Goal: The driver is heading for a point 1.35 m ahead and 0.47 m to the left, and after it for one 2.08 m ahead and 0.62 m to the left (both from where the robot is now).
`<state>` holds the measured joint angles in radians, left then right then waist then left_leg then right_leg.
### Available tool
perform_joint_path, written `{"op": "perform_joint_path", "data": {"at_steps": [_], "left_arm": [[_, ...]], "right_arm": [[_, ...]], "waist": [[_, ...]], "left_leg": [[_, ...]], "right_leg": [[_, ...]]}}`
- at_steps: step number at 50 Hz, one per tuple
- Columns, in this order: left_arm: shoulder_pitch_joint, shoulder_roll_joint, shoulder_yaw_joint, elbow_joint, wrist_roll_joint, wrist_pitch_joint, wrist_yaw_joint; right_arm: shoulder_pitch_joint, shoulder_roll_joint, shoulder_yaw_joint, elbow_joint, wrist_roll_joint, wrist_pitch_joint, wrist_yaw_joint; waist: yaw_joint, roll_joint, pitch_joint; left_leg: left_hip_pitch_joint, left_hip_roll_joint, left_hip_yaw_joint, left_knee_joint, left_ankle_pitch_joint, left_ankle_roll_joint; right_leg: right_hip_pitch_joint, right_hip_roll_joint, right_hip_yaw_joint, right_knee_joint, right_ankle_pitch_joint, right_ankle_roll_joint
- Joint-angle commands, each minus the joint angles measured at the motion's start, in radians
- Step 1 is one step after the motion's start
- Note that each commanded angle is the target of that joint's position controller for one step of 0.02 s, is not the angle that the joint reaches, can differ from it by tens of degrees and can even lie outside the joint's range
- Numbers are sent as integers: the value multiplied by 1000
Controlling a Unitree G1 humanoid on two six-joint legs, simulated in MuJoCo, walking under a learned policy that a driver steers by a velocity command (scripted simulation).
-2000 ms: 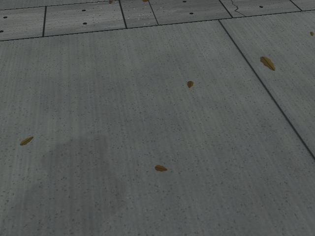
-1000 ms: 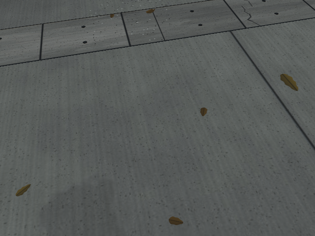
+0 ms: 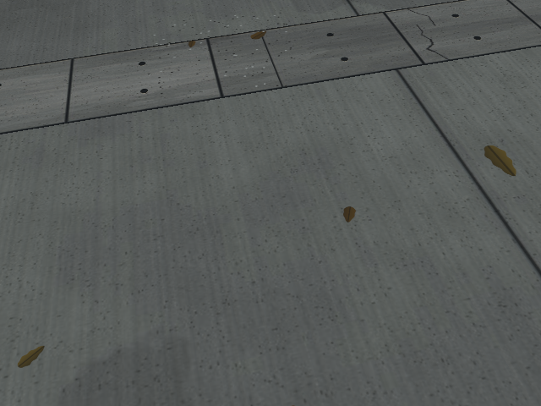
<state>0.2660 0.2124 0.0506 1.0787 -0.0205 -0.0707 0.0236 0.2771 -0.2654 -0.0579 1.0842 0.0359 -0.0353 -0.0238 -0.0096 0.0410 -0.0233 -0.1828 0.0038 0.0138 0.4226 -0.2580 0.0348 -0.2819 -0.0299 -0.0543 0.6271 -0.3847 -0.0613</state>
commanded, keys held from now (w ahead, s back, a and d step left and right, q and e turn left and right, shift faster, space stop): w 0.16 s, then w+q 0.84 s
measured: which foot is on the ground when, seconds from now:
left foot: down 0.00-0.04, up 0.06-0.48, down 0.50-0.98, up 1.00-1.00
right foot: up 0.00-0.02, down 0.04-0.52, up 0.54-0.96, down 0.98-1.00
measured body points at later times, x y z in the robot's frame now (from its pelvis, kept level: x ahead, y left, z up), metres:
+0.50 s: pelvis +0.22 +0.01 -0.03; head +0.26 +0.01 +0.42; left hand +0.09 +0.24 -0.16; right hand +0.48 -0.18 -0.13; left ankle +0.36 +0.11 -0.74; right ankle +0.00 -0.12 -0.74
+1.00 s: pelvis +0.53 +0.04 -0.02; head +0.56 +0.05 +0.43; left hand +0.65 +0.36 -0.09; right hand +0.66 -0.22 -0.15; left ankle +0.36 +0.11 -0.73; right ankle +0.69 -0.02 -0.75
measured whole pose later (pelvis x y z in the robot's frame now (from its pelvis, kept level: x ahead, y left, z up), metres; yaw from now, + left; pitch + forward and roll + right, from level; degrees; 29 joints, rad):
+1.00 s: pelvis +0.53 +0.04 -0.02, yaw +25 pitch +2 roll +0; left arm 0.01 0.26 0.04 0.73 0.01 -0.15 0.00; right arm 0.37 -0.29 -0.08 0.87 0.02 -0.05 -0.02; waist -0.08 0.00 0.01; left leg -0.13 -0.10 -0.21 0.63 -0.47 0.05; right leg -0.47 0.01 0.04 0.49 -0.03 -0.01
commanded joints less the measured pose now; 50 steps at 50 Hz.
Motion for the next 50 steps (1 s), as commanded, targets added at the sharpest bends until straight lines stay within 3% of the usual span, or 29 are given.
{"op": "perform_joint_path", "data": {"at_steps": [1,2,3,4,5,6,8,9,11,14,20,23,24,25,26,27,28,29,30,31,32,34,38,40,43,46,48,49,50], "left_arm": [[189,48,20,49,8,-7,-5],[281,90,29,57,8,-8,-1],[356,210,47,48,5,-14,-7],[329,210,42,54,23,-30,-12],[234,160,26,18,22,-46,-15],[171,138,17,-4,19,-53,-21],[127,107,4,-29,16,-52,-28],[148,94,0,-25,22,-49,-25],[199,97,-1,-12,30,-43,-12],[213,121,2,-19,35,-40,2],[249,136,12,-15,20,-33,6],[210,183,27,-41,20,-15,13],[194,198,32,-53,25,-3,17],[177,205,30,-71,26,1,18],[178,182,18,-104,42,-11,15],[253,40,-24,-141,28,-49,-12],[135,119,-5,-166,-6,-97,-25],[44,164,6,-206,-34,-113,-25],[12,167,10,-215,-22,-117,-14],[7,181,25,-214,1,-107,-2],[26,169,29,-222,11,-92,1],[28,139,30,-247,24,-68,3],[-153,120,20,-324,41,-53,6],[-241,100,9,-350,35,-58,-1],[-312,120,9,-386,15,-64,-15],[-304,173,24,-402,8,-76,-29],[-174,206,42,-376,11,-86,-28],[-28,252,58,-358,29,-92,-21],[103,334,79,-341,51,-81,-15]], "right_arm": [[-127,-112,-14,-83,8,-8,4],[-143,-39,7,-98,-5,-13,13],[-167,5,16,-140,-17,-31,16],[-204,-28,10,-162,3,-45,17],[-212,-62,5,-168,17,-56,23],[-186,-79,-1,-151,9,-63,27],[-180,-97,-13,-135,-14,-68,27],[-183,-80,-13,-131,-15,-65,31],[-214,-38,-7,-139,-13,-53,37],[-326,0,8,-189,-7,-43,47],[-461,-1,22,-270,-3,-43,86],[-393,-55,-4,-282,-8,-48,101],[-264,-97,-27,-256,-5,-45,101],[-98,-151,-59,-216,-1,-38,93],[62,-231,-86,-194,-6,-24,70],[66,-265,-85,-216,-8,-19,65],[71,-195,-65,-200,-20,-22,60],[25,-147,-54,-207,-24,-33,56],[-65,-124,-45,-231,-22,-49,63],[-128,-96,-36,-250,-27,-58,64],[-159,-88,-31,-264,-35,-59,62],[-147,-99,-31,-265,-23,-56,50],[-67,-154,-47,-269,-19,-51,19],[-26,-159,-50,-268,-13,-43,14],[39,-155,-50,-255,-5,-34,12],[54,-150,-51,-262,-6,-23,4],[37,-130,-44,-279,-16,-19,4],[29,-78,-24,-298,-25,-24,10],[128,-14,-7,-325,-11,-35,11]], "waist": [[111,-10,59],[137,-171,33],[142,-355,35],[122,-288,92],[82,-196,154],[53,-159,150],[34,-129,134],[38,-139,124],[51,-140,119],[72,-125,139],[84,-117,184],[11,-170,90],[-56,-191,11],[-138,-179,-81],[-181,-47,-200],[-77,213,-354],[-128,114,-338],[-114,74,-201],[-55,-66,-97],[-11,-93,-59],[24,-73,-31],[52,-42,11],[5,-11,60],[-35,6,59],[-67,30,38],[-41,54,16],[34,71,-33],[101,17,-158],[90,-224,-308]], "left_leg": [[-295,107,-116,-57,-277,112],[-417,38,-26,219,-227,58],[-628,-52,43,489,-285,21],[-716,5,-56,665,-295,37],[-778,61,-91,728,-181,50],[-769,84,-81,728,-87,53],[-691,112,-70,627,49,36],[-659,108,-52,595,96,24],[-646,99,-27,533,168,3],[-576,71,-3,359,278,-5],[-505,42,42,170,297,54],[-350,-38,117,174,165,110],[-203,-80,138,174,138,130],[45,-98,113,132,175,165],[374,89,-189,136,116,232],[661,354,-812,-59,-127,438],[632,322,-821,-152,-126,380],[512,287,-649,-151,-36,333],[316,240,-524,-172,93,304],[177,201,-438,-186,173,283],[69,175,-395,-208,212,284],[-51,155,-347,-242,237,290],[-154,86,-254,-250,240,248],[-169,53,-228,-223,213,209],[-100,82,-291,-171,157,188],[22,130,-394,-61,134,165],[18,95,-402,63,199,129],[-67,37,-341,292,165,96],[-383,-107,-190,633,-129,23]], "right_leg": [[281,49,-42,-181,118,9],[382,-121,203,-297,-28,-36],[452,-332,599,-454,-212,-161],[364,-415,766,-511,-415,-241],[334,-382,700,-513,-407,-210],[323,-328,583,-506,-287,-165],[291,-251,396,-518,-17,-108],[288,-225,313,-522,96,-94],[291,-193,196,-517,257,-89],[235,-173,83,-540,347,-79],[333,-227,-41,-520,484,-68],[429,-248,-93,-308,1062,-39],[424,-240,-113,-134,1216,-22],[316,-210,-127,92,1206,6],[22,-159,-121,421,818,41],[-368,84,2,818,-110,100],[-470,38,189,893,-108,53],[-522,-10,170,865,-45,26],[-476,-55,163,766,26,24],[-402,-88,159,676,56,31],[-336,-106,164,639,62,40],[-301,-119,145,531,61,70],[-293,-77,99,195,313,118],[-227,-27,83,14,453,117],[-187,6,100,-90,499,117],[-161,9,136,-151,384,87],[18,10,116,-200,324,39],[254,-104,209,-172,296,-21],[620,-333,579,-218,145,-154]]}}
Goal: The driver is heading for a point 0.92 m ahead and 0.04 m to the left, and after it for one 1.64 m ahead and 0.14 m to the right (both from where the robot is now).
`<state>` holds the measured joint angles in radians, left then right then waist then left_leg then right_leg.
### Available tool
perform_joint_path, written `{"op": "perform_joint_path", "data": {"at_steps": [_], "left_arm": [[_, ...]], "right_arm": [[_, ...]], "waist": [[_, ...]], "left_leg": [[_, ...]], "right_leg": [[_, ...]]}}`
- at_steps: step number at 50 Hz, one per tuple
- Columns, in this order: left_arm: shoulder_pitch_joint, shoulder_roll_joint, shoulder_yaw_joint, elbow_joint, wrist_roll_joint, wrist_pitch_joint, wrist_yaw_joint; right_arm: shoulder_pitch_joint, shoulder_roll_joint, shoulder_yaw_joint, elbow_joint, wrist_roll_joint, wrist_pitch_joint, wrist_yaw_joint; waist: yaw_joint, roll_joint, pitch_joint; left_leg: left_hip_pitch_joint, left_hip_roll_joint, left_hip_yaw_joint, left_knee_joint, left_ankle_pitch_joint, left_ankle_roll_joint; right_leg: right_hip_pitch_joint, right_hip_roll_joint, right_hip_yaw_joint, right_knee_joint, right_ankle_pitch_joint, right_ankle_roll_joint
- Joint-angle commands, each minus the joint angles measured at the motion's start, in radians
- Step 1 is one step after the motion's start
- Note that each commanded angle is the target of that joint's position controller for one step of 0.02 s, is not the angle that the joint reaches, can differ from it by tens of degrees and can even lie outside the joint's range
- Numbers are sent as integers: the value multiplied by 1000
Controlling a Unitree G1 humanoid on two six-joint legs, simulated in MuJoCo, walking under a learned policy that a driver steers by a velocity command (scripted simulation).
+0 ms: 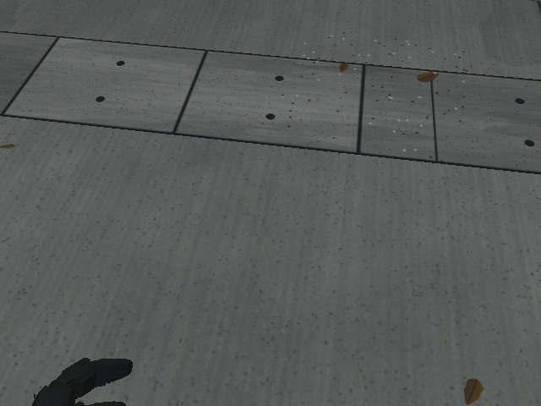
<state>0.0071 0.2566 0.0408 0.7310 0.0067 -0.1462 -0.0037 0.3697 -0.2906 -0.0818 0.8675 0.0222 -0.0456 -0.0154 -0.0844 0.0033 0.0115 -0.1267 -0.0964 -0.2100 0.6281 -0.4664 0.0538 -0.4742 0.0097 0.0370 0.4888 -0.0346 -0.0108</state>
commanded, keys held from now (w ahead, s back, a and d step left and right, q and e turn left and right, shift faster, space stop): w+q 0.34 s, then w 0.24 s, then w+e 0.42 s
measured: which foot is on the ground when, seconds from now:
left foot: up 0.00-0.48, down 0.50-1.00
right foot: down 0.00-0.52, up 0.54-1.00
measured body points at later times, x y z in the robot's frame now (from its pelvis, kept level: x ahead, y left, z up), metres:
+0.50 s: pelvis +0.25 +0.04 +0.00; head +0.29 +0.06 +0.45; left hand +0.17 +0.33 -0.13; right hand +0.55 -0.11 -0.07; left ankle +0.34 +0.17 -0.72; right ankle +0.12 -0.13 -0.72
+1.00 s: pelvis +0.52 +0.12 +0.00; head +0.55 +0.12 +0.45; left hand +0.67 +0.38 -0.10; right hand +0.60 -0.16 -0.12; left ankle +0.34 +0.18 -0.72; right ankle +0.71 +0.03 -0.70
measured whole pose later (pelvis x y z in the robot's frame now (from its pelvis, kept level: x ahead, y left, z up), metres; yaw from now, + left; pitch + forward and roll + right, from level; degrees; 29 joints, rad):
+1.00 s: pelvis +0.52 +0.12 +0.00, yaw +8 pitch +3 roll +2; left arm 0.12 0.25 0.04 0.74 -0.02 -0.06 -0.06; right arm 0.32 -0.27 -0.07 0.84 0.00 -0.06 -0.01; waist -0.06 -0.04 0.01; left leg 0.11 -0.03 0.19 0.24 -0.39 0.01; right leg -0.63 -0.06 -0.03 0.62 -0.02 -0.06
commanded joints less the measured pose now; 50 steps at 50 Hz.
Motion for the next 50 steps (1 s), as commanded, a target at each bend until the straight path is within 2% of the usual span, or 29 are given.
{"op": "perform_joint_path", "data": {"at_steps": [1,2,3,4,5,8,11,13,16,19,21,23,24,25,26,27,28,29,30,31,32,34,36,39,42,45,47,48,50], "left_arm": [[387,257,84,23,4,7,5],[321,161,59,-6,-2,12,5],[271,128,48,-16,-1,22,7],[222,115,42,-12,6,27,6],[198,96,35,-9,10,28,5],[198,106,44,11,2,16,0],[216,138,59,30,0,14,4],[219,152,64,35,0,21,7],[249,174,70,47,-7,33,15],[308,193,76,75,-23,47,13],[327,208,80,92,-34,59,9],[317,238,86,100,-41,69,11],[304,242,83,104,-43,75,13],[313,215,69,104,-36,76,19],[334,135,39,66,-1,67,16],[397,81,14,55,-11,38,6],[302,171,39,44,-51,19,-5],[232,173,37,21,-65,12,-7],[221,160,36,29,-48,14,0],[230,163,43,39,-30,25,4],[269,152,43,54,-30,42,0],[304,119,38,68,-33,70,0],[263,108,37,54,-32,84,7],[204,96,35,35,-29,79,2],[114,68,22,5,-26,71,-16],[33,53,11,-38,-26,69,-37],[0,57,10,-72,-25,68,-53],[-3,64,13,-86,-26,68,-61],[51,96,28,-98,-26,75,-69]], "right_arm": [[77,-42,17,-121,24,-31,7],[25,-132,-5,-112,29,-25,6],[-51,-141,-10,-124,18,-19,4],[-88,-124,-12,-137,6,-16,4],[-96,-111,-18,-142,3,-10,7],[-92,-50,-10,-163,9,12,16],[-144,-38,-6,-198,1,18,20],[-183,-30,-2,-213,3,13,31],[-286,-16,7,-246,0,5,51],[-368,-8,14,-285,2,4,63],[-387,-18,11,-302,1,2,69],[-336,-57,-6,-300,-6,2,69],[-215,-93,-29,-268,-7,2,66],[-51,-151,-59,-216,-5,5,54],[90,-251,-84,-188,-12,11,33],[66,-282,-74,-198,-6,3,34],[47,-196,-48,-200,-12,-5,42],[-1,-157,-36,-193,-11,-12,44],[-74,-123,-25,-191,-11,-17,45],[-126,-82,-13,-195,-18,-25,46],[-154,-68,-9,-196,-26,-31,46],[-160,-79,-14,-175,-29,-52,45],[-146,-90,-19,-150,-37,-66,37],[-126,-90,-16,-125,-39,-69,23],[-111,-107,-17,-108,-33,-68,15],[-54,-121,-21,-75,-24,-54,9],[-36,-133,-26,-62,-17,-35,4],[-40,-141,-28,-62,-14,-25,1],[-66,-173,-36,-72,-13,-8,-11]], "waist": [[148,-348,-376],[164,-201,-236],[163,-114,-136],[138,-77,-67],[114,-94,-30],[93,-108,-9],[96,-72,-1],[106,-69,4],[145,-61,33],[168,-52,67],[156,-60,76],[99,-95,24],[21,-93,-49],[-54,-74,-143],[-75,100,-268],[1,241,-415],[-43,124,-350],[-28,113,-212],[18,38,-132],[52,51,-91],[83,72,-75],[108,62,-56],[102,44,-12],[82,41,17],[42,38,46],[4,25,78],[-1,28,82],[9,36,75],[56,81,9]], "left_leg": [[-636,33,47,628,-137,-9],[-693,89,25,707,-52,-16],[-681,127,65,706,34,-23],[-648,156,76,655,96,-26],[-611,186,74,609,132,-26],[-570,213,107,542,189,-36],[-618,222,104,418,292,-50],[-605,219,123,301,395,-50],[-568,204,181,145,495,-40],[-553,185,211,51,451,-16],[-531,161,229,6,362,14],[-395,102,275,-31,270,55],[-215,61,301,-87,308,83],[61,46,283,-105,374,110],[416,282,-66,-87,385,199],[553,484,-558,-259,276,353],[497,464,-475,-302,257,310],[362,420,-302,-304,310,268],[211,379,-183,-321,373,229],[101,349,-105,-352,433,210],[28,332,-57,-392,444,202],[-41,331,13,-453,487,209],[-56,325,92,-487,523,199],[-23,297,203,-500,550,158],[2,292,279,-518,541,126],[122,331,309,-491,583,117],[214,360,322,-439,672,107],[244,369,332,-400,766,97],[273,369,364,-264,1115,70]], "right_leg": [[863,-476,792,-165,-421,-266],[752,-431,665,-187,-490,-221],[618,-379,487,-192,-393,-177],[495,-330,375,-222,-273,-161],[419,-295,291,-248,-189,-151],[345,-269,139,-318,-63,-168],[378,-281,44,-343,44,-185],[397,-267,-32,-347,79,-172],[416,-260,-119,-347,86,-152],[472,-287,-144,-334,96,-147],[525,-312,-150,-299,183,-142],[553,-316,-178,-176,501,-126],[528,-292,-214,-22,631,-105],[395,-249,-245,186,585,-70],[52,-170,-260,552,98,-14],[-191,-11,-86,832,-561,19],[-292,-59,34,892,-526,9],[-327,-99,13,863,-455,-8],[-291,-146,9,782,-370,-11],[-233,-173,17,723,-316,-7],[-172,-189,28,704,-272,-4],[-143,-189,31,674,-219,11],[-197,-178,57,607,-136,28],[-236,-146,73,436,50,30],[-204,-121,11,258,183,16],[-253,-109,-18,163,161,-8],[-289,-96,-44,132,74,-30],[-280,-82,-64,122,21,-45],[-162,-19,-129,129,-91,-83]]}}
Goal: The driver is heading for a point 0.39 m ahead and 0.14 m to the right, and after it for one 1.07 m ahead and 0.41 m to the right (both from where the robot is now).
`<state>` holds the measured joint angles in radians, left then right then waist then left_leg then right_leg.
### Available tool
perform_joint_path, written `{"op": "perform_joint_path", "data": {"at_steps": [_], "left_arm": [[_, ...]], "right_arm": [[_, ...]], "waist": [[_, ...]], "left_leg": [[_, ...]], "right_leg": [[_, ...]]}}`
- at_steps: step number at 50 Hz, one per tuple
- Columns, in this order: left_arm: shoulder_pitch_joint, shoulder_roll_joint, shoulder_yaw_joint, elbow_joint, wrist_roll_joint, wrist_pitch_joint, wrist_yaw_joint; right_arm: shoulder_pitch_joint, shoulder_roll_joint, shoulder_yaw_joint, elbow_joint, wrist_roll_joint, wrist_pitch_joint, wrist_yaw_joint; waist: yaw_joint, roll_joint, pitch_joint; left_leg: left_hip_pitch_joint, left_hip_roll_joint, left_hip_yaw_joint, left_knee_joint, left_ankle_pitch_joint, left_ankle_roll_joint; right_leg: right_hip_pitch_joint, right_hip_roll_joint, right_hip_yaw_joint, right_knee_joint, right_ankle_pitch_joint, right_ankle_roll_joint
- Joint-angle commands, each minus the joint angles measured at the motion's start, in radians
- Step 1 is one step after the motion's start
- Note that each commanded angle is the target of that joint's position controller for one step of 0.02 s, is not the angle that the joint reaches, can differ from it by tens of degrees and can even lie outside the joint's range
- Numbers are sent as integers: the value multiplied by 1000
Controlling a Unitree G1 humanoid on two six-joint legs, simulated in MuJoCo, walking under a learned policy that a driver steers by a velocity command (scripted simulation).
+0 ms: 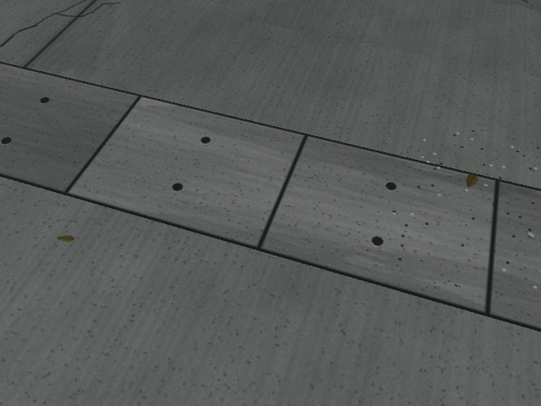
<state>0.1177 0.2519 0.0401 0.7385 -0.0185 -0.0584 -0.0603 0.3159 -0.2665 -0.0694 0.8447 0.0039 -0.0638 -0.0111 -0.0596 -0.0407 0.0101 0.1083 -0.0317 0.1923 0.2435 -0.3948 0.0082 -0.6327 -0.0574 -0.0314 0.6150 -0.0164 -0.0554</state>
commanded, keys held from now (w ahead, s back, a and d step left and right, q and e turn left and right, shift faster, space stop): w+e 0.28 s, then e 0.72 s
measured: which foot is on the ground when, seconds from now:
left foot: down 0.00-0.04, up 0.06-0.48, down 0.50-0.92, up 0.94-1.00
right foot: up 0.00-0.04, down 0.06-0.50, up 0.52-0.92, down 0.94-1.00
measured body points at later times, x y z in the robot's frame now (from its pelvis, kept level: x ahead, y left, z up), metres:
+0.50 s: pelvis +0.29 -0.02 +0.00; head +0.32 -0.03 +0.45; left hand +0.44 +0.25 -0.11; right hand +0.44 -0.32 -0.07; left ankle +0.46 +0.05 -0.73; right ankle +0.17 -0.10 -0.72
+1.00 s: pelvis +0.34 -0.05 +0.01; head +0.35 -0.09 +0.45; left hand +0.63 +0.10 -0.07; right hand +0.30 -0.37 -0.11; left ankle +0.44 +0.06 -0.69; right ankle +0.29 -0.14 -0.73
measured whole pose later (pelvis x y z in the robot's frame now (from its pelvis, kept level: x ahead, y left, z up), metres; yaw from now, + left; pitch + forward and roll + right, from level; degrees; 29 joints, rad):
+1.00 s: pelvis +0.34 -0.05 +0.01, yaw -36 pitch +1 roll +2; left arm 0.22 0.30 0.07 0.59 0.02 0.05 0.01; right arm 0.10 -0.32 -0.09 0.75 -0.01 0.02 -0.02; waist 0.00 0.03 0.04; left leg -0.46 0.06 0.07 0.85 -0.46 -0.04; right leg -0.34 0.00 0.01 0.61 -0.29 -0.04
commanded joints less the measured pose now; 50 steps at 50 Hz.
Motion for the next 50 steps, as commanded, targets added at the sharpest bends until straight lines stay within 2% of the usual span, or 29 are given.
{"op": "perform_joint_path", "data": {"at_steps": [1,2,3,4,5,6,7,8,9,12,17,21,24,25,26,27,28,29,30,32,34,38,43,45,46,47,48,49,50], "left_arm": [[27,134,47,-94,-1,-8,-11],[179,185,75,-63,-2,-7,-1],[320,273,105,-43,-1,3,21],[294,348,113,-51,-6,-6,22],[344,257,91,-62,-2,-9,23],[301,214,79,-60,4,-13,27],[233,193,72,-74,1,-15,29],[168,165,63,-92,4,-13,31],[134,147,55,-112,18,-13,35],[119,166,61,-120,12,-16,47],[170,206,76,-99,1,8,76],[214,195,77,-83,-6,39,88],[140,167,73,-120,-3,48,96],[138,118,57,-146,8,43,95],[298,46,36,-141,26,40,92],[412,129,40,-137,4,37,83],[343,206,63,-117,-9,52,85],[240,229,72,-134,-8,72,90],[196,223,76,-142,-6,92,96],[191,170,67,-158,-7,116,97],[197,128,57,-163,-2,116,99],[140,120,48,-186,8,112,87],[112,146,59,-205,7,120,61],[155,143,67,-190,10,119,53],[185,162,78,-178,15,118,57],[207,247,101,-186,17,115,71],[184,346,116,-221,33,108,78],[196,304,105,-220,55,83,74],[150,277,93,-216,54,65,73]], "right_arm": [[-21,-208,-50,-54,5,19,-22],[-38,-208,-47,-60,8,24,-27],[-15,-173,-30,-79,-7,13,-30],[103,-20,18,-122,-33,-20,-5],[-13,-120,3,-127,5,-61,15],[-106,-153,-6,-159,38,-81,24],[-131,-138,1,-166,26,-90,20],[-138,-143,-6,-159,1,-88,13],[-116,-149,-13,-159,-7,-75,12],[-92,-117,-9,-163,-19,-41,6],[-267,-71,12,-208,-24,-40,7],[-303,-110,-4,-225,-8,-43,20],[-202,-146,-26,-204,-18,-57,20],[-129,-191,-36,-203,-38,-61,13],[-88,-230,-38,-211,-59,-50,3],[-46,-229,-45,-187,-29,-28,9],[-98,-162,-30,-219,-20,-13,4],[-137,-119,-15,-229,-21,4,-3],[-179,-102,-5,-234,-24,18,-7],[-227,-124,-10,-221,-32,32,-13],[-230,-135,-17,-208,-34,32,-16],[-245,-164,-31,-195,-20,42,-20],[-247,-197,-44,-173,0,58,-10],[-252,-194,-44,-161,16,66,-10],[-216,-165,-39,-142,17,71,-9],[-181,-109,-26,-137,-2,76,-4],[-247,-109,-22,-202,-27,71,-10],[-316,-146,-36,-211,-24,65,-16],[-290,-151,-41,-203,-5,67,-16]], "waist": [[82,141,-47],[168,125,-125],[220,5,-233],[91,-227,-334],[186,-109,-415],[190,-66,-262],[144,34,-169],[103,62,-103],[68,41,-86],[34,18,-56],[95,-34,-29],[105,-72,-73],[31,-89,-104],[8,-21,-204],[72,228,-322],[87,362,-438],[55,228,-351],[36,160,-258],[42,129,-188],[76,174,-92],[78,194,-95],[63,178,-148],[61,194,-121],[92,175,-119],[95,132,-110],[76,-91,-75],[82,-293,-28],[131,-189,-71],[91,-159,-68]], "left_leg": [[29,294,-24,253,1181,100],[-57,259,1,460,1168,70],[-295,211,6,771,846,29],[-753,-24,-122,1117,-160,-35],[-871,-9,-313,1199,-180,-12],[-941,42,-310,1166,-89,11],[-911,87,-300,1072,-9,20],[-849,114,-288,984,27,11],[-777,132,-293,950,51,2],[-723,135,-261,816,96,-48],[-606,39,-213,420,426,-83],[-549,-13,-255,274,448,-66],[-425,15,-263,160,496,-11],[-225,144,-350,187,708,46],[71,414,-614,255,1123,197],[155,544,-867,226,915,318],[75,470,-783,185,696,285],[-21,405,-639,165,565,235],[-132,352,-550,138,501,215],[-330,277,-410,66,432,196],[-349,271,-338,41,479,216],[-318,328,-280,34,507,244],[-318,351,-225,49,363,208],[-339,332,-182,122,298,151],[-392,297,-140,201,219,92],[-554,192,-34,445,44,-8],[-814,33,-61,673,-246,-79],[-814,38,-215,850,-252,-68],[-819,53,-248,894,-160,-52]], "right_leg": [[116,89,-83,7,-151,-63],[342,127,-79,-54,-100,-100],[652,-9,148,-75,-64,-165],[1000,-256,734,-167,-196,-373],[1063,-272,851,-281,-280,-370],[962,-241,693,-297,-227,-314],[801,-199,576,-301,-133,-280],[656,-162,487,-316,-21,-260],[561,-138,440,-341,52,-259],[418,-102,355,-381,156,-263],[314,8,224,-313,254,-165],[412,-14,338,-197,174,-113],[449,11,399,-29,136,-56],[378,71,352,155,7,-11],[144,194,245,439,-653,56],[17,156,212,648,-739,85],[-37,104,210,734,-639,117],[-63,80,165,740,-561,133],[-49,55,148,721,-516,143],[48,30,101,621,-464,141],[94,31,64,528,-446,139],[171,-9,52,343,-356,120],[278,3,2,138,-314,69],[379,37,-35,-35,-226,27],[454,49,-10,-115,-177,-5],[541,-114,246,-254,10,-80],[539,-321,580,-309,116,-266],[497,-311,566,-320,101,-304],[485,-262,475,-309,74,-252]]}}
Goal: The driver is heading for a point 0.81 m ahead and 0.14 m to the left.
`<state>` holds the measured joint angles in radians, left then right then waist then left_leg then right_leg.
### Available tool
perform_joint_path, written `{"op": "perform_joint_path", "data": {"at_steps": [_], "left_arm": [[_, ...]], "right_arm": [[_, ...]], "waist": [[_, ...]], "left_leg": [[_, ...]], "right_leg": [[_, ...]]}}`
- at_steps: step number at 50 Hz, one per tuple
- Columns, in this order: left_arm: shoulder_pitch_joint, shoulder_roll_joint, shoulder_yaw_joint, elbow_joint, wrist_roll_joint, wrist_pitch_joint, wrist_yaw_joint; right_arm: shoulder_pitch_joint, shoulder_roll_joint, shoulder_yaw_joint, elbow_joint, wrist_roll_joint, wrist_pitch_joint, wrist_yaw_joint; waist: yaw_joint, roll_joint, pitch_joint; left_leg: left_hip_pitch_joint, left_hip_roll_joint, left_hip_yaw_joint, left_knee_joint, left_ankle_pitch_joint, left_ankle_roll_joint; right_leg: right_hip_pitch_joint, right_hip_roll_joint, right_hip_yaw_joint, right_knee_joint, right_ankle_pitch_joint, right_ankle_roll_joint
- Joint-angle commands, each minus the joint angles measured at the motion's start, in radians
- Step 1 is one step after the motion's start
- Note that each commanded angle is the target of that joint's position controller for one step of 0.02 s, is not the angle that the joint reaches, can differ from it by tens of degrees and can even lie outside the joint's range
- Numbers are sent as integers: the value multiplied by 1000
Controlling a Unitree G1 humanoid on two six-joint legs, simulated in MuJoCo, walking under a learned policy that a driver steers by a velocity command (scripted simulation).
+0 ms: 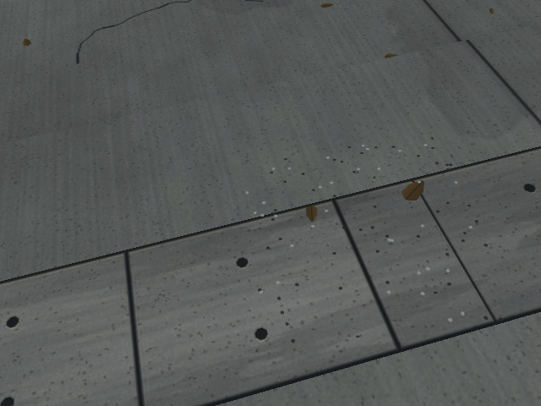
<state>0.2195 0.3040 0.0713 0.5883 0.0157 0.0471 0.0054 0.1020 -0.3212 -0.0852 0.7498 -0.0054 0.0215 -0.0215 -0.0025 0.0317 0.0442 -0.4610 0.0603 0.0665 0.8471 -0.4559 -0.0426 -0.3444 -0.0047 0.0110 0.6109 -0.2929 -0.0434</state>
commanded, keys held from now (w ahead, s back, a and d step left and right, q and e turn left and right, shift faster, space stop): e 0.06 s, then no key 0.94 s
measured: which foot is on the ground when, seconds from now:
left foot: up 0.00-0.32, down 0.34-1.00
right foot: down 0.00-1.00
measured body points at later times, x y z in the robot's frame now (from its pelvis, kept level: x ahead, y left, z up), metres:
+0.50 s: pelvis +0.02 +0.02 +0.00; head +0.03 +0.03 +0.45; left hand +0.20 +0.25 -0.10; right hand +0.13 -0.25 -0.10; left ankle +0.03 +0.14 -0.73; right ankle +0.02 -0.10 -0.73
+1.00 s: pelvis +0.03 +0.03 +0.00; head +0.03 +0.03 +0.45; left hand +0.18 +0.27 -0.11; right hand +0.11 -0.23 -0.12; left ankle +0.03 +0.14 -0.73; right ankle +0.02 -0.10 -0.73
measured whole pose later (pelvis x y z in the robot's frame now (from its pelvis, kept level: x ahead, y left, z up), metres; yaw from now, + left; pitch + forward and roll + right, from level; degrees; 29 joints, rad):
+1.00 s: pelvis +0.03 +0.03 +0.00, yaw -8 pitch -1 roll +0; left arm 0.24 0.22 0.05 0.73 0.01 0.02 0.04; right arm 0.17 -0.23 -0.01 0.84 -0.01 -0.02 0.00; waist 0.00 0.00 0.03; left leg -0.20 -0.02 0.00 0.53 -0.30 0.02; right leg -0.23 0.04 0.12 0.53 -0.27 0.02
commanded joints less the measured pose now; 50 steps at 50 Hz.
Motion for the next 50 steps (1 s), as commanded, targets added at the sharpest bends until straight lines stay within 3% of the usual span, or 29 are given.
{"op": "perform_joint_path", "data": {"at_steps": [1,2,3,5,8,13,15,16,17,18,19,20,21,23,25,32,50], "left_arm": [[-11,196,57,-73,0,-48,10],[-48,169,47,-80,-16,-47,14],[-61,155,38,-85,-17,-43,20],[-59,137,29,-86,-9,-39,26],[-33,134,28,-72,-11,-34,30],[-33,140,25,-56,-5,-22,15],[-58,121,15,-48,-14,-21,10],[-67,104,8,-42,-21,-22,10],[-38,81,0,-32,-14,-29,10],[3,57,-6,-30,9,-38,9],[38,41,-8,-29,10,-45,7],[4,71,-4,-19,19,-45,10],[-38,85,3,-19,15,-42,11],[-62,78,5,-20,11,-28,13],[-54,63,3,-12,6,-27,10],[-25,40,5,23,3,-41,13],[18,26,7,89,-2,-39,39]], "right_arm": [[-39,-100,-32,-80,4,-16,-10],[-28,-109,-36,-69,-6,-14,-16],[-19,-104,-36,-64,-12,-14,-15],[4,-82,-28,-53,0,-16,-7],[-32,-45,-8,-59,7,-16,2],[-32,-57,-2,-65,16,-18,20],[-2,-46,2,-57,15,-24,27],[26,-33,6,-48,8,-30,30],[42,-51,6,-48,-8,-35,30],[60,-125,-6,-58,-25,-37,25],[6,-119,-1,-42,-24,-36,25],[-46,-53,16,-63,-17,-40,27],[-46,-40,20,-62,-17,-44,28],[-26,-63,18,-58,-11,-56,27],[5,-56,22,-47,-9,-61,22],[26,-34,35,-43,-6,-49,15],[51,-19,48,50,-1,-56,18]], "waist": [[3,-177,-102],[-6,-170,-110],[-16,-170,-126],[-20,-158,-163],[10,-169,-161],[37,-195,-133],[12,-181,-123],[-14,-165,-119],[-8,-130,-132],[29,11,-158],[88,160,-140],[66,145,-120],[43,126,-104],[21,89,-80],[14,56,-69],[-4,-37,-68],[1,-31,-51]], "left_leg": [[-245,-27,-131,283,-14,1],[-237,-25,-132,275,36,-6],[-191,-38,-123,299,68,-16],[-147,-50,-111,272,111,-32],[-99,-43,-109,79,131,-40],[57,-47,-91,-118,75,-23],[136,-51,-81,-273,145,-6],[219,-54,-71,-424,281,10],[312,-10,-118,-474,408,32],[386,129,-242,-461,624,84],[292,187,-302,-461,580,184],[225,166,-301,-489,440,195],[222,114,-260,-485,339,155],[212,70,-213,-475,264,107],[212,47,-184,-457,245,90],[240,14,-151,-415,251,87],[221,-9,-136,-430,264,80]], "right_leg": [[195,-258,364,-285,322,-204],[193,-236,334,-271,356,-175],[169,-214,308,-259,431,-171],[187,-195,270,-244,490,-175],[224,-183,265,-225,453,-170],[162,-199,329,-209,391,-194],[144,-180,339,-183,379,-175],[115,-155,328,-170,344,-144],[75,-120,317,-158,256,-93],[18,-34,240,-52,96,-32],[31,31,134,-65,-48,18],[93,5,125,-91,-14,45],[104,9,123,-98,44,45],[110,6,139,-109,120,32],[113,0,151,-124,146,21],[102,-7,165,-141,187,27],[162,-11,160,-142,242,40]]}}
